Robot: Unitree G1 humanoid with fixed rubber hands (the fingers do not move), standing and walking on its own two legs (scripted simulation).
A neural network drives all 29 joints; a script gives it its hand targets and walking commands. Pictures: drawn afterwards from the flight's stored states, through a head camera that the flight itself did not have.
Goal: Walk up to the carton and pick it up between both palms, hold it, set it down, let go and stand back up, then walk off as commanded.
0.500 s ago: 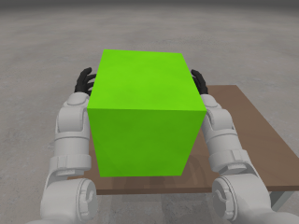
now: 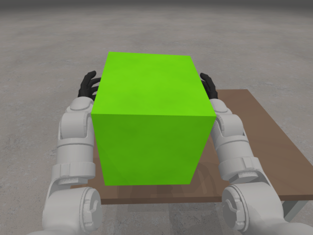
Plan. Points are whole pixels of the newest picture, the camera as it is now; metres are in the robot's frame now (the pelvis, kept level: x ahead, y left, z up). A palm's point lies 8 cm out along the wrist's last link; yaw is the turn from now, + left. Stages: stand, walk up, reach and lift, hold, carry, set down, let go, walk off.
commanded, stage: hold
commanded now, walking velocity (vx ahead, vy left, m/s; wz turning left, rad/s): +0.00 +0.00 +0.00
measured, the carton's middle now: (149, 118) +0.35 +0.02 +0.18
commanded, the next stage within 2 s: set down in 0.06 s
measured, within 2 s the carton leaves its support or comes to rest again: neither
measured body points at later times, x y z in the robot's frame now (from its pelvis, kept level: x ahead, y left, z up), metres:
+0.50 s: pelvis +0.01 -0.01 +0.00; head -0.06 +0.00 +0.45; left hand +0.39 +0.17 +0.21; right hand +0.40 -0.14 +0.19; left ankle +0.04 +0.13 -0.74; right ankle +0.02 -0.11 -0.74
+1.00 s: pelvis +0.02 -0.01 +0.00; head -0.02 -0.01 +0.45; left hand +0.41 +0.17 +0.19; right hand +0.42 -0.14 +0.17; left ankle +0.04 +0.13 -0.74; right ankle +0.02 -0.11 -0.74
